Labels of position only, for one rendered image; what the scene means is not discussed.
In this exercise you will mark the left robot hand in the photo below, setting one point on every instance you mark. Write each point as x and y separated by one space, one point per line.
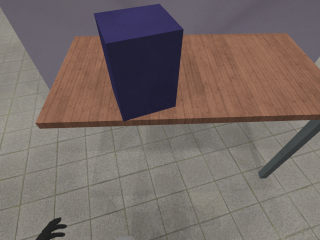
53 225

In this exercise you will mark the carton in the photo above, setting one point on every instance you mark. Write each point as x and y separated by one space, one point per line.
142 49

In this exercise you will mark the table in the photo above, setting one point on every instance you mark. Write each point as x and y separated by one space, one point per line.
223 78

